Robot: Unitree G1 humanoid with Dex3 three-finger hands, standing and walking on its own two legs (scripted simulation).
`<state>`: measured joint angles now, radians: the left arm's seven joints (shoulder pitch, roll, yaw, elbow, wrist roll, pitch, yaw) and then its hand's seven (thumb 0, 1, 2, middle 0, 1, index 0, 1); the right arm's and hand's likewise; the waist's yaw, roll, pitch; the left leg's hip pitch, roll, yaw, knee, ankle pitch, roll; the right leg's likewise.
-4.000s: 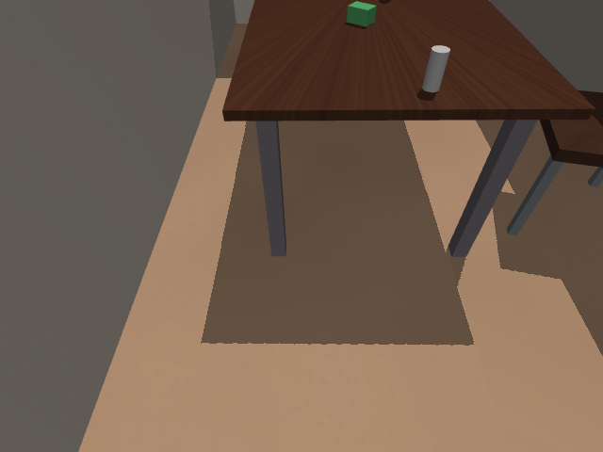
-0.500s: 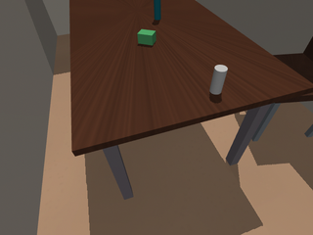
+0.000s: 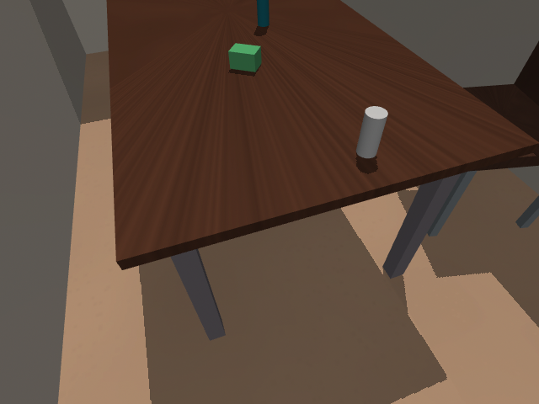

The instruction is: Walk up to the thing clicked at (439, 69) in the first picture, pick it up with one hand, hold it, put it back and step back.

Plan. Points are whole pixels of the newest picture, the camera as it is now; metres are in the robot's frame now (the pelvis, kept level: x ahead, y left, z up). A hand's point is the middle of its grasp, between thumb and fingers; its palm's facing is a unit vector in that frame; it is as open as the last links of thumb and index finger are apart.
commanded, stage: stand
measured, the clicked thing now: (371, 133) +0.66 -0.20 +0.02
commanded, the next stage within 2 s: none
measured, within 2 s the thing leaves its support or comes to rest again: neither
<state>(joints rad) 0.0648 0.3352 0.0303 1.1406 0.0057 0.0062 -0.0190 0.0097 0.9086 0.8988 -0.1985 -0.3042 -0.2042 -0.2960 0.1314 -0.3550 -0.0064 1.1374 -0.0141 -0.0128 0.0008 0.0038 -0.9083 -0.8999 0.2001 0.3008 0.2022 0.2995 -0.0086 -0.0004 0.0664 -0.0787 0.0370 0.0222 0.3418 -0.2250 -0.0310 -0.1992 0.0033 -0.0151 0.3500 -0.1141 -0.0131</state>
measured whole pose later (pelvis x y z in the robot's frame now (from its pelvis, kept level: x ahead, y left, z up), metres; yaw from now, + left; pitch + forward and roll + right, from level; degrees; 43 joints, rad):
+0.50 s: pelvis +0.02 +0.00 +0.00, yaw +1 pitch -2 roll +0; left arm 0.10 0.35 0.00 1.15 0.01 -0.02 -0.01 0.01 0.91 0.90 -0.20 -0.30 -0.20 -0.30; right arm 0.12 -0.35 0.00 1.13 -0.02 -0.01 0.01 0.00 -0.91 -0.90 0.20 0.30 0.20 0.30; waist 0.00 0.01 0.05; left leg -0.04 0.03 0.01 0.31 -0.23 -0.03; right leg -0.17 0.00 -0.03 0.34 -0.14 -0.01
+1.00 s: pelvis +0.02 +0.00 +0.00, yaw +1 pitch -2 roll +0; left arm 0.09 0.35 0.00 1.14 0.01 -0.02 -0.01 0.01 0.91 0.90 -0.20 -0.30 -0.21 -0.30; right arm 0.12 -0.35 0.00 1.12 -0.02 0.00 0.01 0.00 -0.91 -0.90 0.20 0.30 0.20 0.30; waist 0.00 0.01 0.05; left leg -0.03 0.04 0.00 0.30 -0.23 -0.04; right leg -0.16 0.00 -0.04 0.34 -0.15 -0.01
